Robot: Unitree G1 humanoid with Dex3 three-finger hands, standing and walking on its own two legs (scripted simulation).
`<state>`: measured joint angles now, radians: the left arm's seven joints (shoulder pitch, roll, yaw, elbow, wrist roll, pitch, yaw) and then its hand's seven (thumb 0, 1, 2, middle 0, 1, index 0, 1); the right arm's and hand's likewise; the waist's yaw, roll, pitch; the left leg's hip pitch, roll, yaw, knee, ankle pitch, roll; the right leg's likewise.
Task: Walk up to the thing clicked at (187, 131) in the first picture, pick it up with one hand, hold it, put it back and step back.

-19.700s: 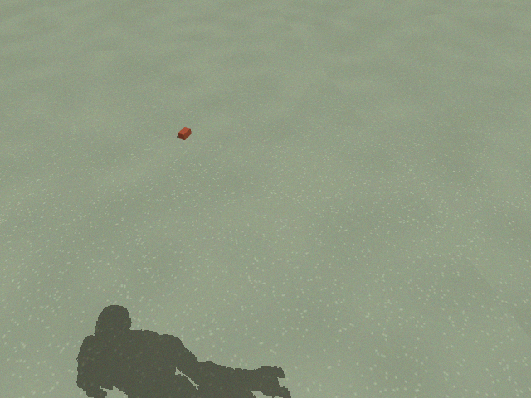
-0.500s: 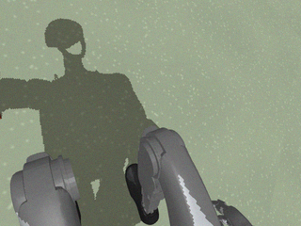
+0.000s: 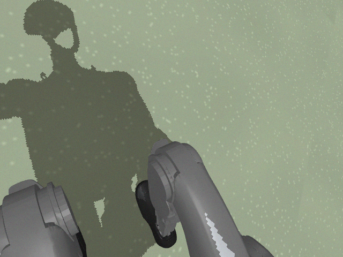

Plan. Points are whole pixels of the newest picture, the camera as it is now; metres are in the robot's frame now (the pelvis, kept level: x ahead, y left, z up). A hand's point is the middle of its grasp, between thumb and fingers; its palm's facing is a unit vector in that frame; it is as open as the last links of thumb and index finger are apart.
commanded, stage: rest palm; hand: left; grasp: from above
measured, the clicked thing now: out of the picture +0.43 +0.34 -0.28
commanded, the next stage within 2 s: close in 0.04 s
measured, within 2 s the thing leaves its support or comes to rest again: neither
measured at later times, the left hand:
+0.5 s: hand out of the picture +0.42 +0.32 -0.25, palm faces -0.40 -0.10 -0.91, open 12.5 cm
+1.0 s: hand out of the picture +0.42 +0.33 -0.25, palm faces -0.44 -0.17 -0.88, open 10.4 cm
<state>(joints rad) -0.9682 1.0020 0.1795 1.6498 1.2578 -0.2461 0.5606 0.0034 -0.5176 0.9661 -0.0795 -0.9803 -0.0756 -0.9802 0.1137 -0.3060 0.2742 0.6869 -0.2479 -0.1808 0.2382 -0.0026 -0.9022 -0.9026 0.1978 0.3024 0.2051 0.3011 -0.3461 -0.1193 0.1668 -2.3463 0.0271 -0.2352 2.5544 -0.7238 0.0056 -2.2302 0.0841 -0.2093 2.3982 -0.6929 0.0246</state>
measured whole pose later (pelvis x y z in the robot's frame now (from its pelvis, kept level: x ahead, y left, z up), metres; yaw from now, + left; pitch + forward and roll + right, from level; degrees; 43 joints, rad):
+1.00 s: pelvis -0.01 +0.00 +0.00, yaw -1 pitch +25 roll -14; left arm -0.96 1.01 0.12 1.68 1.27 -0.32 0.61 0.00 0.08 0.50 -0.50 -0.66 -0.53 -0.62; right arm 0.07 -0.33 0.33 0.67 -0.25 -0.23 0.26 0.00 -0.89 -0.90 0.20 0.30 0.20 0.30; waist -0.34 -0.15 0.19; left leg -2.31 0.03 -0.27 2.56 -0.72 0.00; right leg -2.19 0.10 -0.24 2.38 -0.67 0.03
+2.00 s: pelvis -0.01 +0.00 +0.00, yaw -2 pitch +25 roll -15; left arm -0.99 1.01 0.08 1.73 1.28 -0.26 0.69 0.01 0.48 0.03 -0.93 -0.21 -0.97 -0.17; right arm 0.07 -0.36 0.32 0.68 -0.26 -0.26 0.25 0.00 -0.89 -0.90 0.20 0.30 0.20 0.30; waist -0.35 -0.17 0.18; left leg -2.32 0.04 -0.26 2.55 -0.71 0.02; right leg -2.20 0.10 -0.23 2.36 -0.66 0.04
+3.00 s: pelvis -0.01 -0.01 +0.02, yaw +4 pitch +31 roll -10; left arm -0.91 0.80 0.04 1.38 1.21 -0.19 0.35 0.01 0.42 0.06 -1.02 -0.10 -1.05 -0.08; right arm 0.14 -0.32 0.14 0.68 -0.14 -0.11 0.21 0.00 -0.91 -0.90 0.20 0.30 0.20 0.30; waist -0.23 -0.02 -0.02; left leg -2.33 0.01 -0.17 2.44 -0.66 0.01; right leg -2.22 0.06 -0.16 2.33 -0.66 0.01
